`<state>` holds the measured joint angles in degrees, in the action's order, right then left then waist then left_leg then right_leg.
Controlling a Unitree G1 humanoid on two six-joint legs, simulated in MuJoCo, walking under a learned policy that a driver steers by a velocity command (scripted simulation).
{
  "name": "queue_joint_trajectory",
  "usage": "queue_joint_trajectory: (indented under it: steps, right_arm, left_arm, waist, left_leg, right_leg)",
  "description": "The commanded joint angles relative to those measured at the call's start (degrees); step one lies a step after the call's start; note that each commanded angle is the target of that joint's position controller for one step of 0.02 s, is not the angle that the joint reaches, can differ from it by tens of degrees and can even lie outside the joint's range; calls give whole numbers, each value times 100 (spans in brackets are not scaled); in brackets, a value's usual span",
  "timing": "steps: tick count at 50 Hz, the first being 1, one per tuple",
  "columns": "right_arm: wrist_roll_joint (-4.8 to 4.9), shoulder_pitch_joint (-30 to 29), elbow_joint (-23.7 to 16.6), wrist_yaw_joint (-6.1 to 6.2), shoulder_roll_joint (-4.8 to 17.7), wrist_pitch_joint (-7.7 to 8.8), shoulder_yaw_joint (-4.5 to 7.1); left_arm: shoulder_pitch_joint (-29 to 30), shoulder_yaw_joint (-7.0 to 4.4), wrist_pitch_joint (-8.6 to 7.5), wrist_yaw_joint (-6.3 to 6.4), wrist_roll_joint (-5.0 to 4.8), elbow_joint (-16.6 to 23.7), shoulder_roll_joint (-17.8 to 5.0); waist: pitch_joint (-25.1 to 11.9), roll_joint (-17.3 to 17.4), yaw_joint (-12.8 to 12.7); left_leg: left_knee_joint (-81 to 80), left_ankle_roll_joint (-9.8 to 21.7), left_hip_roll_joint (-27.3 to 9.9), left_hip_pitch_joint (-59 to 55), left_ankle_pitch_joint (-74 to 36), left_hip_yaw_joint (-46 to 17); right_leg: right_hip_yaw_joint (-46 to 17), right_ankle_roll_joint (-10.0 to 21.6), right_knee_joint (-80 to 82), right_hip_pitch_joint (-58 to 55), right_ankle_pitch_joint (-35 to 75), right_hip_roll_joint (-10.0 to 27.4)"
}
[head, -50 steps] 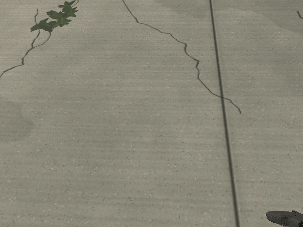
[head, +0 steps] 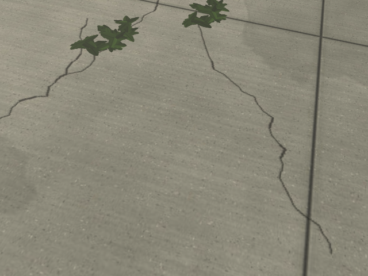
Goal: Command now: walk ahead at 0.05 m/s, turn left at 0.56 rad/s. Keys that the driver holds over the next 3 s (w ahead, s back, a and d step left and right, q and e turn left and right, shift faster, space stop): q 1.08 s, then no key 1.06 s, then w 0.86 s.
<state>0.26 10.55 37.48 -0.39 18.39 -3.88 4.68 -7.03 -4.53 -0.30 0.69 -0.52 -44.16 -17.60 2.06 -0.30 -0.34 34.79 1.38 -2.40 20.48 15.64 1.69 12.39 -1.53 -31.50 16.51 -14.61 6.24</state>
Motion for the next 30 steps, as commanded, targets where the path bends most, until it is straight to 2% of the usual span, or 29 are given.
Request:
queue_joint_trajectory:
  steps: [1, 2, 3, 4, 5, 7, 9, 12, 15, 18, 20, 21, 22, 23, 24, 25, 26, 27, 28, 30]
  right_arm:
    - [-131, 575, -452, 123, 1612, 112, 408]
    - [-217, 741, -429, 62, 1381, 246, 359]
    - [-194, 581, -409, 46, 1264, 353, 309]
    - [-85, 251, -446, 75, 1110, 387, 282]
    - [5, 5, -506, 111, 937, 369, 216]
    - [-25, -131, -592, 182, 849, 319, 160]
    - [-23, -65, -624, 225, 870, 296, 177]
    - [10, 7, -646, 267, 963, 244, 227]
    - [-1, -40, -698, 234, 1011, 195, 255]
    - [33, -111, -729, 179, 992, 161, 258]
    - [92, -265, -767, 177, 964, 129, 251]
    - [137, -347, -787, 194, 922, 111, 238]
    - [125, -224, -799, 210, 747, 113, 193]
    - [80, 85, -857, 192, 464, 135, 124]
    - [46, 21, -882, 199, 864, 193, 252]
    - [33, 137, -763, 189, 1183, 202, 375]
    - [59, 233, -628, 182, 1169, 162, 410]
    - [51, 318, -534, 198, 1023, 101, 391]
    - [61, 310, -530, 187, 878, 60, 352]
    - [126, 78, -653, 150, 652, 51, 269]
  left_arm:
    - [125, -49, 18, 27, 240, 524, -356]
    - [521, -120, 14, 67, 180, 567, -583]
    - [543, -153, 29, 86, 57, 562, -640]
    - [373, -178, 49, 136, 53, 431, -628]
    - [339, -206, 66, 174, 100, 381, -704]
    - [207, -212, 47, 155, 107, 329, -646]
    - [208, -167, 22, 130, 54, 316, -509]
    - [384, -99, 4, 89, 46, 358, -383]
    - [390, -101, -19, 27, 14, 364, -444]
    - [305, -126, -75, -45, -13, 375, -512]
    - [67, -149, -126, -95, -14, 327, -518]
    - [-148, -176, -146, -105, 5, 260, -543]
    - [-337, -254, -139, -82, 70, 232, -812]
    - [-186, -348, -78, -33, 159, 289, -1325]
    - [-149, -323, -86, -43, 308, 336, -1197]
    - [139, -225, -111, -12, 275, 479, -900]
    - [411, -167, -102, 24, 199, 525, -684]
    - [517, -134, -91, 55, 114, 565, -585]
    - [492, -108, -77, 85, 69, 563, -554]
    - [281, -111, -11, 137, 103, 525, -604]
  waist:
    - [-457, 2118, 125]
    - [-828, 1371, 485]
    - [-761, 1070, 335]
    - [-734, 741, 153]
    - [-703, 738, 78]
    - [-861, 778, -47]
    - [-930, 725, -12]
    - [-910, 782, 102]
    - [-817, 918, 152]
    - [-773, 996, 153]
    - [-796, 983, -6]
    - [-805, 923, -140]
    - [-909, 558, -110]
    - [-798, -948, 241]
    - [-616, -1473, 84]
    - [-529, -967, 170]
    - [-432, -765, 278]
    - [-355, -708, 273]
    - [-289, -717, 208]
    - [-260, -797, 52]
  left_leg:
    - [-1453, 1713, -1959, -1779, -3339, -3117]
    - [-1601, 1957, -1899, -1615, -2927, -3107]
    - [-1593, 1679, -1606, -1537, -2597, -2651]
    - [-1527, 1356, -1345, -1488, -2254, -2319]
    - [-1495, 1200, -1238, -1383, -2289, -2161]
    - [-1460, 1146, -999, -1163, -2619, -1929]
    - [-1423, 1144, -907, -1316, -2603, -1909]
    - [-1374, 1165, -857, -1332, -2113, -2115]
    - [-1389, 1197, -817, -1042, -1679, -2448]
    - [-1305, 1159, -756, -1039, -1665, -2865]
    - [-1114, 1009, -601, -1004, -1715, -2996]
    - [-957, 823, -431, -808, -1521, -2929]
    - [-529, 526, -147, -293, -715, -2667]
    - [607, 130, 717, 773, 1094, -1581]
    - [1937, -171, 896, 1335, 2133, -1058]
    - [2794, -304, 606, 1332, 1815, -1162]
    - [3120, -395, 553, 1340, 1470, -1090]
    - [3366, -501, 520, 1452, 1170, -1035]
    - [3544, -590, 483, 1571, 972, -977]
    - [3228, -697, 395, 1609, 730, -645]
  right_leg:
    - [-372, -322, -2558, 2191, -2431, -559]
    - [-1285, -244, -3389, 2305, -2441, -584]
    - [-1493, -127, -3569, 2338, -1976, -492]
    - [-1577, -91, -3469, 2340, -1498, -397]
    - [-1617, -115, -3325, 2273, -1206, -364]
    - [-1568, -187, -3312, 1826, -812, -514]
    - [-1582, -245, -2752, 1749, -606, -598]
    - [-1664, -317, -1819, 1461, -526, -678]
    - [-1692, -292, -1210, 998, -582, -781]
    - [-1723, -205, -614, 677, -654, -862]
    - [-1669, -87, 237, 223, -258, -887]
    - [-1606, 7, 936, -257, 352, -825]
    - [-2027, 244, 1186, -931, 753, -190]
    - [-3271, 899, 1320, -1375, 1623, 1007]
    - [-4118, 1716, 1525, -973, 2102, 1738]
    - [-3741, 1745, 1468, -826, 2091, 1640]
    - [-3156, 1478, 1376, -754, 1929, 1245]
    - [-2748, 1293, 1324, -828, 1752, 961]
    - [-2517, 1289, 1306, -889, 1904, 888]
    - [-2083, 1335, 1360, -1042, 2035, 726]
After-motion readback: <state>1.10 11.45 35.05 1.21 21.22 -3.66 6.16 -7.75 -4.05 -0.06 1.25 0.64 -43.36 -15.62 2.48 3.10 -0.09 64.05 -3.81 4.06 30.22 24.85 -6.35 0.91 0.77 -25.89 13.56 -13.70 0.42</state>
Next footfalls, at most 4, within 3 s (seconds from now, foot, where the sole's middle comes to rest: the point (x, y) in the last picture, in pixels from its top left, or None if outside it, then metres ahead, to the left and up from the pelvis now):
0.44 right None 0.10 -0.12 -0.76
0.86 left None -0.02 0.13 -0.76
1.32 right None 0.12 -0.06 -0.76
2.46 left None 0.02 0.19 -0.76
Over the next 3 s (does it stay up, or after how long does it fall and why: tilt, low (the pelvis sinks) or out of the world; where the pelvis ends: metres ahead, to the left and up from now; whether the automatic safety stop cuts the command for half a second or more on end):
stays up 0.26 0.24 -0.01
